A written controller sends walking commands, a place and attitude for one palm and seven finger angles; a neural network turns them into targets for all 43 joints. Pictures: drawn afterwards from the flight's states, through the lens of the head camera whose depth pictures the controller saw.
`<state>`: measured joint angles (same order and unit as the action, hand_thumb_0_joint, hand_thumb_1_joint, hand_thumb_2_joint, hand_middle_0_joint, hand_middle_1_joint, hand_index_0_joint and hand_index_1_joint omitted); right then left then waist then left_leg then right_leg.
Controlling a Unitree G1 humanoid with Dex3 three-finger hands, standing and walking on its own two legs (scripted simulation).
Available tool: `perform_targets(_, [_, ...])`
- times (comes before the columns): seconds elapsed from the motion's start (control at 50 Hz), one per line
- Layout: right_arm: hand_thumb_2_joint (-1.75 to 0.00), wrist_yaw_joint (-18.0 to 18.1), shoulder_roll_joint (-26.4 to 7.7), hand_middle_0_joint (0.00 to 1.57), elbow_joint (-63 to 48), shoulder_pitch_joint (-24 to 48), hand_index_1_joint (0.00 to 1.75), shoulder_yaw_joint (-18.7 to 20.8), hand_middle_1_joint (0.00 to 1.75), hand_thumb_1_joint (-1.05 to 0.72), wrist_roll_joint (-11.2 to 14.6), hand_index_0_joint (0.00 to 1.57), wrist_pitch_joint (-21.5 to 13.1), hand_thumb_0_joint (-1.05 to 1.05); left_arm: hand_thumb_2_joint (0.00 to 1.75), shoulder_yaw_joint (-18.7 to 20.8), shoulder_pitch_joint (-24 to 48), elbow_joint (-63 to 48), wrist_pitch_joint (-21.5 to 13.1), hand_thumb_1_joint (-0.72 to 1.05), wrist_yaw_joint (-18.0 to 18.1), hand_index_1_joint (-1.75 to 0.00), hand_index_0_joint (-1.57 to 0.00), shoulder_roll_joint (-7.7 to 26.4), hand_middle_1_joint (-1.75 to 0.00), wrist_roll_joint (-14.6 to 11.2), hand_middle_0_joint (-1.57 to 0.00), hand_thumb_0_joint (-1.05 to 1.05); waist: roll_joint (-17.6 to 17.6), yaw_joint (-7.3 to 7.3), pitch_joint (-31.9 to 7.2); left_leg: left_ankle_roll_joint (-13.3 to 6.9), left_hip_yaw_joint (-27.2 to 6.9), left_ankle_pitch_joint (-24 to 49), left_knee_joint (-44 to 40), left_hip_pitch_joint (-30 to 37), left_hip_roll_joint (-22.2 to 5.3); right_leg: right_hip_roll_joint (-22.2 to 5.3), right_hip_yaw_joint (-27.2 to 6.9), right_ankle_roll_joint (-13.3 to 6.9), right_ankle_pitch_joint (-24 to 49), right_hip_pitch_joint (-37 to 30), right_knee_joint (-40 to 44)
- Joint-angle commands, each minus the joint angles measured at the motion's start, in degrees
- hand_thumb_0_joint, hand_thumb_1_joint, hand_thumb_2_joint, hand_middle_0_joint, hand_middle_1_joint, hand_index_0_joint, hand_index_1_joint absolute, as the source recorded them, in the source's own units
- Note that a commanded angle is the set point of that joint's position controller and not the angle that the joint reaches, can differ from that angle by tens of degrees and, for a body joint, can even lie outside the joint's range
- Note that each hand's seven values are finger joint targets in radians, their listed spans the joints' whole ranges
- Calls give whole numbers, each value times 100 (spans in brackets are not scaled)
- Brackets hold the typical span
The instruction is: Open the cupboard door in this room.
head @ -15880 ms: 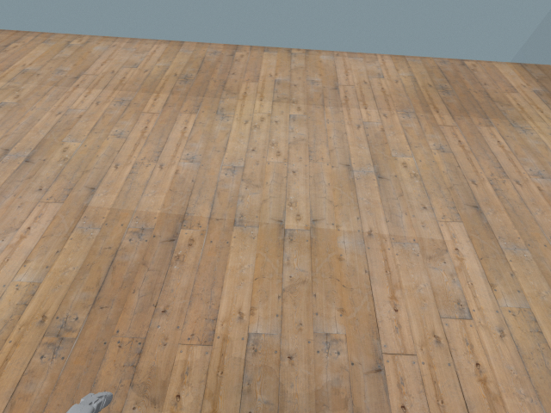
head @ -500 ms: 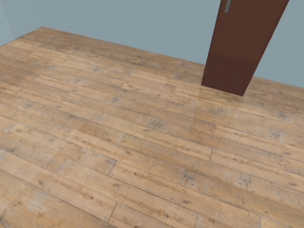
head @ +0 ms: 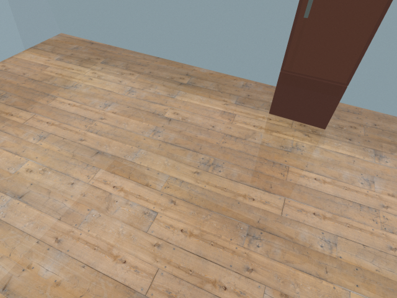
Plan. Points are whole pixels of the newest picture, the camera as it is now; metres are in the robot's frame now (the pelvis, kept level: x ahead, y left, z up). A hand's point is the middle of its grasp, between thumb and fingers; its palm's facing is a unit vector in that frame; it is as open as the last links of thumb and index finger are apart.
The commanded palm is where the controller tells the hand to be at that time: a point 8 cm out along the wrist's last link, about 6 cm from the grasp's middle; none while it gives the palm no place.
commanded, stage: turn or walk to find it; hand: left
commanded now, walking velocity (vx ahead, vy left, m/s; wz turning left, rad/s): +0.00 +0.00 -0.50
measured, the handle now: (311, 0) +1.52 -0.52 +0.06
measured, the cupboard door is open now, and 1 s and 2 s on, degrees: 0 0 0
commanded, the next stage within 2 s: stand and wait in 0.54 s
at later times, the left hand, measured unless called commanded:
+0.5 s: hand (152, 291) +0.18 +0.13 -0.17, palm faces -0.18 -0.95 -0.25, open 7.4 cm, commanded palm none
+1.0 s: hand (169, 270) +0.23 +0.10 -0.20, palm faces -0.19 -0.98 -0.11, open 7.4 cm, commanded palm none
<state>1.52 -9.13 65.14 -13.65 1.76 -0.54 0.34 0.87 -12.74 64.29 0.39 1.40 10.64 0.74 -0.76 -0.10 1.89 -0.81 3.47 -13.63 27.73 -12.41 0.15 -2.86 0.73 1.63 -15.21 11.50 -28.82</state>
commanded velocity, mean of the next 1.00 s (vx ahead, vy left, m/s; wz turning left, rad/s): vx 0.16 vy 0.00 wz -0.17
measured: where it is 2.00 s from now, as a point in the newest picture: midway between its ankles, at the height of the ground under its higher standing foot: outside the picture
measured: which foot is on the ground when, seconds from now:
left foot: down 0.00-0.48, up 0.50-0.86, down 0.88-1.00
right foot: down 0.00-0.22, up 0.24-0.46, down 0.48-0.90, up 0.92-1.00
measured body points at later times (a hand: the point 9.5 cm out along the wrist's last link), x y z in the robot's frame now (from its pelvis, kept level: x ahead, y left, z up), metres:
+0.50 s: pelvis +0.07 -0.06 -0.02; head +0.08 -0.09 +0.43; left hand +0.18 +0.18 -0.15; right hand -0.03 -0.29 -0.18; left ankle +0.02 +0.11 -0.73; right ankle +0.06 -0.16 -0.74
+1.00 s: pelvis +0.23 -0.06 -0.01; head +0.28 -0.04 +0.44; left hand +0.24 +0.15 -0.18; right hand +0.28 -0.29 -0.15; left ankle +0.32 -0.01 -0.74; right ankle +0.09 -0.16 -0.69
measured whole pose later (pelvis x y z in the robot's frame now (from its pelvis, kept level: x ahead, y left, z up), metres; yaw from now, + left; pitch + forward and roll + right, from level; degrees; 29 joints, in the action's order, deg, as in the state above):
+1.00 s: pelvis +0.23 -0.06 -0.01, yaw -15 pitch -1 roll -2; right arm 1.5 -6.4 60.2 -5.6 0.5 -0.7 -2.4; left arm 0.7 -17.6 66.3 -0.4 2.1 7.8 0.3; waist 2.6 2.4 5.6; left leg -4.3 9.3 -12.8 34.0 -20.4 -2.4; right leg -2.4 2.9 1.8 -33.4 12.3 -51.7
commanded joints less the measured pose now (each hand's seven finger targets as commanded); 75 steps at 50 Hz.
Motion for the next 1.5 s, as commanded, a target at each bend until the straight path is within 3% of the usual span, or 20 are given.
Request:
perform_targets(0.0, [-90,6,-555,20,-344,-102,30,149,30,-90,-9,20,26,0,90,166,-139,-250,-4,90,-9,-30,-20,828,-30,25,-20,0,1075,-43,558,156,-69,-372,28,-95,-425,-758,-1102,-439,-160,857,1180])
perform_targets(0.08, [-90,25,-615,20,-449,-244,30,197,30,-90,-19,20,21,0,90,291,-33,-489,74,90,-29,-30,-20,894,-30,17,-20,0,862,-102,398,147,39,-203,213,74,-505,-646,-1255,-526,36,1053,970])
perform_targets(0.14, [-90,11,-764,20,-543,-343,30,252,30,-90,-74,20,-31,0,90,345,-57,-636,92,90,-98,-30,-20,767,-30,45,-20,0,172,-115,200,30,-267,-1499,-214,212,-773,-229,-1047,-458,-1553,1286,685])
perform_targets(0.18, [-90,15,-1121,20,-562,-616,30,358,30,-90,-110,20,-98,0,90,348,75,-827,65,90,-180,-30,-20,520,-30,71,-20,0,-1077,-264,191,-376,-1393,-2940,-1339,508,-1587,423,-182,-252,-1705,1934,-752])
perform_targets(0.22, [-90,8,-1295,20,-598,-738,30,429,30,-90,-92,20,-207,0,90,368,392,-1006,43,90,-235,-30,-20,467,-30,104,-20,0,-1392,-358,201,-894,-2156,-2962,-2058,594,-2460,104,72,-176,-1380,2397,-2766])
perform_targets(0.36, [-90,-29,-1200,20,-535,-583,30,380,30,-90,-168,20,-301,0,90,298,371,-1005,-105,90,-373,-30,-20,92,-30,75,-20,0,-719,-147,124,-549,-235,-746,-1319,516,-1970,-137,645,-71,-896,1346,-1146])
perform_targets(0.42, [-90,-77,-1083,20,-549,-331,30,340,30,-90,-134,20,-258,0,90,348,-794,-562,-161,90,-322,-30,-20,325,-30,90,-20,0,-73,435,-114,-114,470,-1111,150,-493,-1485,168,866,-173,-23,-629,134])
perform_targets(0.44, [-90,-116,-813,20,-676,-234,30,274,30,-90,-67,20,-264,0,90,436,-1444,-365,-224,90,-259,-30,-20,803,-30,123,-20,0,1104,740,-276,110,975,-1352,1622,-1485,-1047,-620,-205,-417,-834,-1568,743])
perform_targets(0.46, [-90,-163,-494,20,-1043,296,30,166,30,-90,-55,20,-270,0,90,523,-1963,-167,-271,90,-182,-30,-20,1327,-30,82,-20,0,2335,969,31,280,866,-2407,3144,-2936,-468,-1850,-2538,-942,-1260,-1784,1621])
perform_targets(0.48, [-90,-189,-694,20,-1218,608,30,195,30,-90,-78,20,-260,0,90,500,-2003,-193,-271,90,-108,-30,-20,1363,-30,15,-20,0,1549,924,132,229,190,-2010,3794,-3188,-611,-2176,-3143,-1272,-1140,-1589,1948])
perform_targets(0.54, [-90,-209,-713,20,-993,563,30,232,30,-90,-106,20,-283,0,90,379,-1119,-369,-376,90,-64,-30,-20,913,-30,26,-20,0,807,478,518,225,-185,-878,4057,-3041,-1009,-1894,-2247,-1251,-495,-817,1725])
perform_targets(0.6, [-90,-216,-448,20,-736,117,30,175,30,-90,-93,20,-182,0,90,242,-712,-406,-451,90,-40,-30,-20,613,-30,59,-20,0,533,58,366,366,36,-514,3302,-2166,-865,-1373,-781,-990,2116,-397,1430])
perform_targets(0.78, [-90,-163,-235,20,-782,572,30,19,30,-90,-1,20,-200,0,90,122,-957,-47,-385,90,88,-30,-20,509,-30,46,-20,0,942,80,84,278,339,444,1081,-1044,-367,-955,-44,-730,4362,-827,744])
perform_targets(0.84, [-90,-87,-615,20,-415,-470,30,95,30,-90,-57,20,-307,0,90,96,-1019,4,-320,90,132,-30,-20,390,-30,5,-20,0,138,-282,-559,132,9,2996,109,804,-642,-522,180,-284,3049,-372,-546])
perform_targets(0.88, [-90,-18,-1144,20,-273,-1033,30,181,30,-90,-24,20,-292,0,90,20,-1578,66,-260,90,150,-30,-20,85,-30,-99,-20,0,-1448,-313,-1418,-940,-1486,5979,31,2018,-2395,146,344,0,-1999,598,-2321])
perform_targets(0.96, [-90,55,-712,20,-443,3,30,61,30,-90,-18,20,-214,0,90,44,-893,9,-117,90,107,-30,-20,46,-30,0,-20,0,-943,-41,-267,-963,-1245,3086,-892,302,-1967,-297,-40,38,-1802,776,-2643])
perform_targets(1.1, [-90,9,-734,20,-464,168,30,164,30,-90,-32,20,-220,0,90,64,-722,-61,19,90,24,-30,-20,-16,-30,71,-20,0,-453,51,-355,-781,-1048,163,-1608,-210,-1585,-275,118,20,-942,473,-1794])
perform_targets(1.22, [-90,-22,-782,20,-333,119,30,180,30,-90,-25,20,-175,0,90,47,-563,-139,14,90,35,-30,-20,186,-30,69,-20,0,-430,130,-35,-623,-915,-418,-1515,-358,-1425,-232,241,1,-360,50,-279])
perform_targets(1.36, [-90,-78,-418,20,-123,-360,30,41,30,-90,7,20,-109,0,90,-36,-328,-163,-182,90,52,-30,-20,486,-30,0,-20,0,927,-92,396,37,-201,143,-832,250,-673,-651,-375,-265,-184,637,1288])
perform_targets(1.48, [-90,-42,-326,20,46,-643,30,-38,30,-90,35,20,-171,0,90,-66,-670,-69,-201,90,96,-30,-20,329,-30,-40,-20,0,184,-33,194,0,-218,566,-995,334,-765,-498,-196,-207,556,129,1139])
